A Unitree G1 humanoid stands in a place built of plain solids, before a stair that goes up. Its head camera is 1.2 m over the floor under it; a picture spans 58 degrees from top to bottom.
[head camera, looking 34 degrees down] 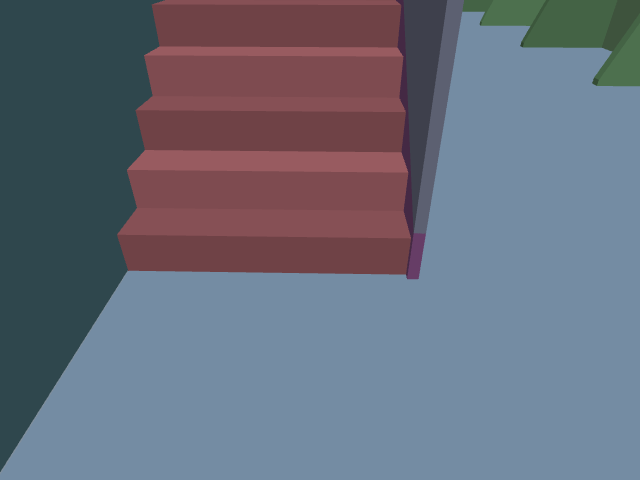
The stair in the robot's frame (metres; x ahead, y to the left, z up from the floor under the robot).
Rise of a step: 0.19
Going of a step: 0.23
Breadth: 1.25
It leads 1 degrees to the right of straight ahead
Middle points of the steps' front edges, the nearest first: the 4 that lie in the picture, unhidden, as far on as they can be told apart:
1.52 0.24 0.20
1.74 0.23 0.39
1.97 0.23 0.58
2.20 0.22 0.78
